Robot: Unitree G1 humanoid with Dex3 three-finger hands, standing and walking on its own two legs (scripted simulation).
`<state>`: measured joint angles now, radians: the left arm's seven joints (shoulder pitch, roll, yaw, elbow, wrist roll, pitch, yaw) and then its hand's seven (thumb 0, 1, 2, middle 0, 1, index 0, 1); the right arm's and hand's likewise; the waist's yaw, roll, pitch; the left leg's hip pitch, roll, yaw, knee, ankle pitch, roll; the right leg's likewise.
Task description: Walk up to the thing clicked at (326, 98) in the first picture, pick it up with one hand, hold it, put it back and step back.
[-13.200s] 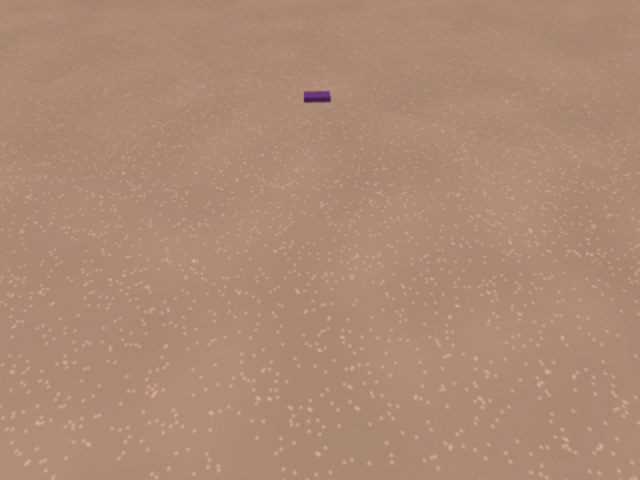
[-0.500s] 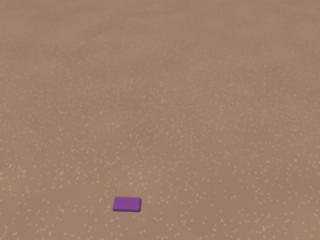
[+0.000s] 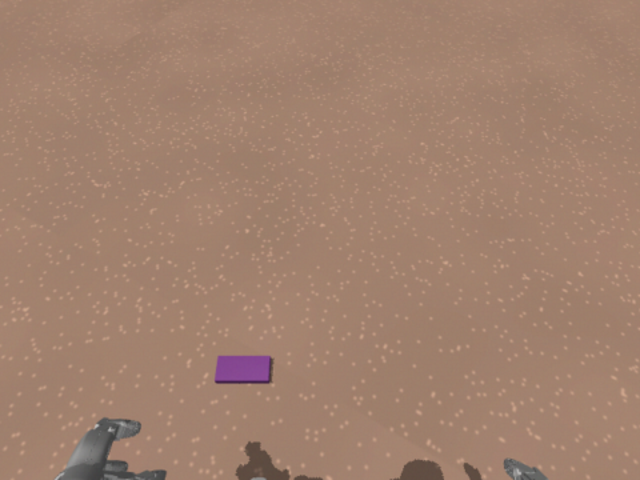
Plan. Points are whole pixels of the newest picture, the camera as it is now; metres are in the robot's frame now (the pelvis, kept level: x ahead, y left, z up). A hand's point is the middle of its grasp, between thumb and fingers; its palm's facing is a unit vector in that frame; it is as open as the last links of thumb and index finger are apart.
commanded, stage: rise first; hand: left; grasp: from above
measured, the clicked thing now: (243, 369) +0.46 +0.22 -0.74
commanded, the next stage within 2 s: none
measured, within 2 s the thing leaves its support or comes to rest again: neither
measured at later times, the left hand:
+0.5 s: hand out of the picture +0.12 +0.27 -0.23, palm faces -0.22 -0.85 -0.48, open 14.2 cm
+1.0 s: hand (177, 420) +0.27 +0.30 -0.44, palm faces -0.47 -0.34 -0.81, open 14.1 cm
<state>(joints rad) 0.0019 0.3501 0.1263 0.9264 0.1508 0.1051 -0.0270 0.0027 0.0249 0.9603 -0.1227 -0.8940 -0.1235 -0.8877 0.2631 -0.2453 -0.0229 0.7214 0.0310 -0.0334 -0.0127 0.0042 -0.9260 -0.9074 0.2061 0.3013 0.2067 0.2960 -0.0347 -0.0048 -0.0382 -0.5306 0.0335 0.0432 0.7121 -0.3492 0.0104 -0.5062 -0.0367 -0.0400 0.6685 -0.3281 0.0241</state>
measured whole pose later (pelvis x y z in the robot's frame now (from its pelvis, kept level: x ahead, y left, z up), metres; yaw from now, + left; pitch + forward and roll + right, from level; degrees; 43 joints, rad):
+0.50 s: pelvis -0.02 -0.01 -0.08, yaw +1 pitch +21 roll -2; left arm 0.15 0.38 0.14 0.62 0.30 0.14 -0.04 0.00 -0.54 0.99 -0.08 -1.05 -0.07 -1.06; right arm 0.17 -0.25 -0.02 0.56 0.00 -0.18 -0.03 0.01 -0.88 -0.90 0.21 0.30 0.21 0.30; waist -0.02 0.00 -0.13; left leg -1.04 0.04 0.00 1.22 -0.54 0.00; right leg -1.00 -0.04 -0.06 1.19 -0.54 0.01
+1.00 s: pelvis -0.09 -0.01 -0.30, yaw -1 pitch +35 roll -3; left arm -0.50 0.59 0.14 0.96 0.84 -0.19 0.11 0.00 -0.56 1.01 -0.12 -1.04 -0.10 -1.05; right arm 0.09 -0.28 -0.05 0.71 -0.02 -0.14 0.05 0.00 -0.93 -0.91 0.21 0.30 0.21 0.30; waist -0.04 0.02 -0.14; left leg -1.96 0.05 -0.04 2.01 -0.66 0.01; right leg -1.92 -0.05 -0.05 1.98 -0.67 0.00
